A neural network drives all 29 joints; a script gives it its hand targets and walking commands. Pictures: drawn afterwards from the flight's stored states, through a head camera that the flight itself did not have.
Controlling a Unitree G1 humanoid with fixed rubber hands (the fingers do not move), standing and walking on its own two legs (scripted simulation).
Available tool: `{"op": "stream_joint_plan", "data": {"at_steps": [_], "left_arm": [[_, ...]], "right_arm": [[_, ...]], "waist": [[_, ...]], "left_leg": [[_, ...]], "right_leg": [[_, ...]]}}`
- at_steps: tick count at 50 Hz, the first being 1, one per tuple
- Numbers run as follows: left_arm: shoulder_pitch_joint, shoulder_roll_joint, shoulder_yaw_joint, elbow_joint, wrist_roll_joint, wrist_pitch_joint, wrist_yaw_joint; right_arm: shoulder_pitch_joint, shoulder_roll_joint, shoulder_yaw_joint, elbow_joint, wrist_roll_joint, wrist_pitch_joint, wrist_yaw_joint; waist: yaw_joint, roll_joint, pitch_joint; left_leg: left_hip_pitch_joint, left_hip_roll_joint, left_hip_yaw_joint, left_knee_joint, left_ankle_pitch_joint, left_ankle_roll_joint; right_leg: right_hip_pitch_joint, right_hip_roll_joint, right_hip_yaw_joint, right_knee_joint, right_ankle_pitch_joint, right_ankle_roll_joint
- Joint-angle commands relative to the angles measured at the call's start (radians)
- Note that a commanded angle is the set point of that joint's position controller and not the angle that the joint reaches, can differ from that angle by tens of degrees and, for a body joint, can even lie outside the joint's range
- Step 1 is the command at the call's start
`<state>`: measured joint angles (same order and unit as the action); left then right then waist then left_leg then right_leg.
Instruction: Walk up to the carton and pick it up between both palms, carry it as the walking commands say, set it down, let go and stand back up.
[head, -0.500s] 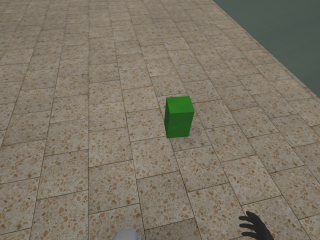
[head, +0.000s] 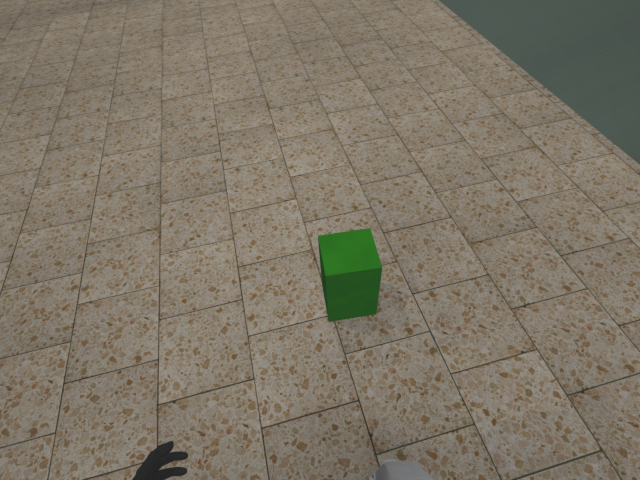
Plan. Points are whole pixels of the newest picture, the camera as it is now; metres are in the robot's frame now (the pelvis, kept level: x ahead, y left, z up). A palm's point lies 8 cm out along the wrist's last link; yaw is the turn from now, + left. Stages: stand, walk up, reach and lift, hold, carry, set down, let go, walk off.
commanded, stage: walk up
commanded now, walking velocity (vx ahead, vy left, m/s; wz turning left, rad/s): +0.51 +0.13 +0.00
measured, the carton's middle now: (348, 277) +0.77 -0.04 -0.61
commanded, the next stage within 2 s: none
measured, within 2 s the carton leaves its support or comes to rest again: neither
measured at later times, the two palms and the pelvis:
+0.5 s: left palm (160, 421) +0.21 +0.25 -0.11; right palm (470, 309) +0.38 -0.23 -0.12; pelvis +0.24 +0.00 +0.00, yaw +0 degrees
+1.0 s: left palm (194, 280) +0.44 +0.25 -0.09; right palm (474, 285) +0.43 -0.25 -0.12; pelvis +0.35 +0.00 +0.02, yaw -2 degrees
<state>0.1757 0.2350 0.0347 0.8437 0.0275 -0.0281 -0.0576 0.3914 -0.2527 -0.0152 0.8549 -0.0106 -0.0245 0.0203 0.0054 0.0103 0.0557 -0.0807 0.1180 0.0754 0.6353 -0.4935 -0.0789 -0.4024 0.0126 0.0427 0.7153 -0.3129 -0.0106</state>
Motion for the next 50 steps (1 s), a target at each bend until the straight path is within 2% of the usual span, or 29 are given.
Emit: {"op": "stream_joint_plan", "data": {"at_steps": [1, 3, 5, 7, 9, 10, 12, 16, 17, 23, 24, 25, 26, 27, 30, 31, 33, 34, 36, 37, 38, 39, 40, 41, 43, 45, 46, 48, 50], "left_arm": [[0.235, 0.268, 0.05, 0.039, -0.014, -0.046, 0.053], [0.219, 0.184, 0.036, 0.05, -0.017, -0.06, 0.054], [0.289, 0.168, 0.035, 0.053, -0.011, -0.064, 0.065], [0.275, 0.177, 0.035, 0.044, -0.019, -0.062, 0.066], [0.312, 0.176, 0.03, 0.055, -0.013, -0.057, 0.078], [0.344, 0.169, 0.03, 0.05, -0.021, -0.058, 0.077], [0.392, 0.155, 0.021, 0.064, -0.018, -0.054, 0.077], [0.373, 0.18, 0.036, 0.042, -0.01, -0.042, 0.086], [0.393, 0.181, 0.039, 0.065, -0.007, -0.038, 0.093], [0.297, 0.188, 0.054, 0.04, -0.024, -0.03, 0.096], [0.284, 0.178, 0.059, 0.03, -0.029, -0.035, 0.096], [0.271, 0.139, 0.048, 0.003, -0.035, -0.043, 0.089], [0.283, 0.083, 0.035, -0.005, -0.041, -0.043, 0.09], [0.232, 0.096, 0.039, -0.019, -0.043, -0.036, 0.097], [0.123, 0.039, 0.012, -0.045, -0.012, -0.039, 0.08], [0.161, 0.033, 0.008, -0.029, -0.007, -0.028, 0.071], [0.184, 0.034, -0.007, -0.017, -0.004, -0.007, 0.064], [0.155, 0.022, 0.004, -0.017, -0.008, 0.007, 0.072], [0.229, 0.038, -0.006, 0.052, -0.028, 0.007, 0.084], [0.225, 0.062, -0.005, 0.072, -0.023, 0.007, 0.085], [0.155, 0.115, -0.008, 0.049, -0.013, 0.001, 0.075], [0.112, 0.158, -0.006, 0.031, -0.005, 0.008, 0.074], [0.084, 0.225, 0.011, 0.004, -0.008, 0.028, 0.08], [0.062, 0.216, 0.015, -0.003, -0.016, 0.036, 0.088], [0.058, 0.166, 0.011, -0.028, -0.014, 0.041, 0.093], [0.125, 0.166, 0.014, 0.005, -0.015, 0.04, 0.1], [0.101, 0.181, 0.018, 0.005, -0.011, 0.036, 0.101], [0.113, 0.133, 0.028, 0.011, -0.013, 0.037, 0.106], [0.07, 0.126, 0.024, 0.027, -0.001, 0.049, 0.092]], "right_arm": [[-0.032, -0.058, -0.045, -0.066, -0.024, 0.006, -0.008], [-0.058, -0.061, -0.054, -0.016, -0.016, 0.001, 0.006], [-0.17, -0.059, -0.05, -0.042, -0.022, 0.015, 0.013], [-0.191, -0.074, -0.056, -0.046, -0.023, 0.024, 0.01], [-0.279, -0.047, -0.044, -0.086, -0.028, 0.038, 0.014], [-0.282, -0.053, -0.046, -0.086, -0.025, 0.041, 0.015], [-0.323, -0.053, -0.048, -0.069, -0.023, 0.052, 0.017], [-0.378, -0.045, -0.033, -0.104, -0.01, 0.055, 0.027], [-0.417, -0.038, -0.027, -0.1, -0.013, 0.052, 0.021], [-0.177, -0.037, -0.027, -0.032, -0.001, 0.012, 0.008], [-0.065, -0.075, -0.043, 0.007, -0.008, 0.009, 0.002], [0.05, -0.187, -0.084, 0.039, -0.025, 0.001, -0.018], [0.096, -0.225, -0.09, 0.044, -0.034, 0.007, -0.021], [0.118, -0.196, -0.089, 0.031, -0.024, -0.001, -0.02], [-0.034, -0.082, -0.034, -0.007, -0.03, -0.009, -0.032], [-0.1, -0.071, -0.031, -0.001, -0.023, -0.001, -0.031], [-0.148, -0.084, -0.035, -0.019, -0.029, 0.01, -0.039], [-0.194, -0.079, -0.038, -0.046, -0.012, 0.026, -0.04], [-0.154, -0.094, -0.048, -0.033, -0.008, 0.005, -0.046], [-0.146, -0.091, -0.048, -0.044, -0.006, 0.011, -0.045], [-0.152, -0.025, -0.028, -0.047, -0.011, 0.034, -0.037], [-0.167, -0.02, -0.027, -0.052, -0.008, 0.066, -0.037], [-0.21, -0.07, -0.051, -0.085, 0.001, 0.097, -0.047], [-0.198, -0.075, -0.069, -0.087, 0.004, 0.112, -0.05], [-0.161, -0.081, -0.074, -0.085, -0.001, 0.117, -0.044], [-0.18, -0.073, -0.066, -0.083, 0.003, 0.111, -0.051], [-0.213, -0.072, -0.057, -0.093, 0.008, 0.105, -0.04], [-0.253, -0.025, -0.041, -0.095, 0.021, 0.093, -0.046], [-0.257, -0.012, -0.022, -0.075, 0.018, 0.084, -0.035]], "waist": [[0.048, -0.201, -0.066], [0.043, -0.245, -0.091], [0.081, -0.144, -0.103], [0.087, -0.072, -0.085], [0.104, -0.115, -0.005], [0.112, -0.155, 0.012], [0.115, -0.073, 0.038], [0.125, -0.181, 0.048], [0.129, -0.099, 0.079], [0.01, -0.21, -0.121], [-0.043, -0.152, -0.156], [-0.097, 0.139, -0.197], [-0.095, 0.302, -0.235], [-0.105, 0.206, -0.242], [-0.05, 0.034, -0.159], [-0.005, 0.032, -0.127], [0.021, 0.192, -0.101], [0.019, 0.168, -0.066], [0.048, 0.046, -0.227], [0.055, 0.079, -0.223], [0.042, -0.108, -0.176], [0.04, -0.178, -0.103], [0.026, -0.256, 0.03], [0.012, -0.317, 0.07], [0.003, -0.159, -0.025], [0.028, -0.19, -0.12], [0.043, -0.277, -0.136], [0.053, -0.131, -0.158], [0.061, -0.237, -0.176]], "left_leg": [[-0.557, -0.076, -0.182, 0.589, 0.075, 0.074], [-0.506, -0.055, -0.09, 0.589, 0.149, 0.072], [-0.545, -0.048, -0.107, 0.585, 0.148, 0.054], [-0.561, -0.052, -0.085, 0.527, 0.154, 0.044], [-0.604, -0.055, -0.061, 0.48, 0.147, 0.046], [-0.63, -0.067, -0.046, 0.473, 0.174, 0.044], [-0.653, -0.059, -0.018, 0.461, 0.218, 0.033], [-0.63, -0.068, -0.007, 0.289, 0.258, 0.026], [-0.619, -0.068, -0.007, 0.212, 0.243, 0.023], [-0.175, -0.202, 0.133, -0.199, 0.37, 0.082], [0.033, -0.146, 0.073, -0.253, 0.471, 0.113], [0.239, 0.098, -0.183, -0.208, 0.765, 0.187], [0.347, 0.308, -0.423, -0.199, 1.064, 0.337], [0.339, 0.338, -0.428, -0.222, 1.04, 0.429], [0.037, 0.204, -0.311, -0.236, 0.847, 0.313], [-0.115, 0.177, -0.24, -0.264, 0.726, 0.267], [-0.212, 0.125, -0.175, -0.294, 0.649, 0.251], [-0.146, 0.061, -0.101, -0.198, 0.979, 0.23], [0.006, 0.131, -0.126, -0.106, 1.082, 0.193], [-0.08, 0.109, -0.129, -0.074, 0.78, 0.165], [-0.151, -0.026, -0.045, -0.011, 0.416, 0.084], [-0.246, -0.098, -0.051, 0.041, 0.008, 0.064], [-0.331, -0.111, -0.046, 0.163, -0.129, 0.065], [-0.385, -0.105, -0.08, 0.301, -0.159, 0.039], [-0.431, -0.111, -0.074, 0.441, -0.1, 0.037], [-0.444, -0.103, -0.075, 0.449, -0.089, 0.046], [-0.466, -0.107, -0.079, 0.447, -0.112, 0.041], [-0.406, -0.087, -0.081, 0.287, -0.05, 0.051], [-0.27, -0.115, -0.065, 0.069, -0.018, 0.064]], "right_leg": [[0.368, -0.368, 0.657, -0.485, -0.06, -0.04], [0.332, -0.264, 0.45, -0.433, 0.311, -0.007], [0.42, -0.305, 0.456, -0.379, 0.519, -0.1], [0.426, -0.3, 0.38, -0.363, 0.608, -0.104], [0.406, -0.314, 0.395, -0.39, 0.676, -0.149], [0.438, -0.291, 0.329, -0.385, 0.718, -0.129], [0.457, -0.305, 0.256, -0.388, 0.874, -0.088], [0.428, -0.291, 0.212, -0.385, 0.94, -0.099], [0.458, -0.31, 0.238, -0.392, 0.946, -0.126], [0.466, -0.199, 0.03, -0.088, 1.404, -0.041], [0.332, -0.186, 0.034, 0.079, 1.241, -0.031], [0.045, -0.108, -0.007, 0.343, 0.628, 0.006], [-0.134, 0.024, -0.054, 0.591, -0.184, 0.017], [-0.179, -0.012, -0.024, 0.681, -0.282, -0.005], [-0.118, -0.108, 0.03, 0.363, -0.274, -0.002], [-0.015, -0.118, -0.013, 0.231, -0.243, 0.008], [0.094, -0.068, -0.088, 0.093, -0.193, 0.025], [0.094, -0.044, -0.077, -0.078, -0.117, 0.034], [0.169, -0.032, -0.076, -0.282, 0.109, 0.041], [0.217, -0.085, -0.004, -0.314, 0.215, 0.008], [0.2, -0.223, 0.196, -0.408, 0.44, -0.05], [0.173, -0.332, 0.299, -0.443, 0.578, -0.083], [0.085, -0.386, 0.323, -0.408, 0.729, -0.178], [0.114, -0.385, 0.31, -0.363, 0.887, -0.19], [0.226, -0.349, 0.269, -0.318, 0.97, -0.171], [0.367, -0.33, 0.228, -0.238, 1.213, -0.155], [0.396, -0.313, 0.198, -0.219, 1.231, -0.162], [0.405, -0.283, 0.18, -0.24, 1.087, -0.177], [0.342, -0.191, 0.16, -0.329, 0.561, -0.148]]}}
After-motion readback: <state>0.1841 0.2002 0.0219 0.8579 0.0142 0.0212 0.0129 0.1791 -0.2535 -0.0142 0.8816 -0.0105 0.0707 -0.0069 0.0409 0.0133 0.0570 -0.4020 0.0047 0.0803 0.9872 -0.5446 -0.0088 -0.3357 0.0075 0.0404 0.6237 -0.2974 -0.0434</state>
